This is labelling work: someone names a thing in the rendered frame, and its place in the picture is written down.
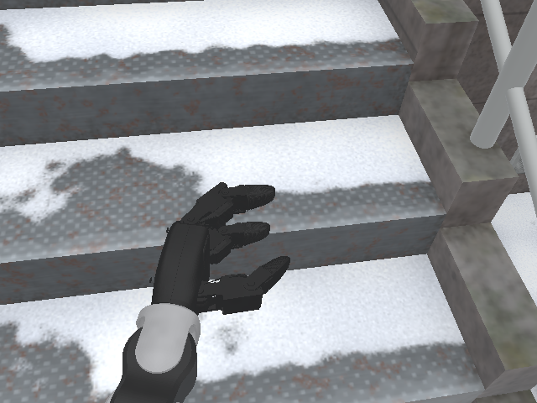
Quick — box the robot left forearm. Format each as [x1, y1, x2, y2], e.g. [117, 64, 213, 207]
[105, 303, 201, 403]

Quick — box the robot left hand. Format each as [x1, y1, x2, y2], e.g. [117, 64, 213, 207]
[149, 182, 290, 316]

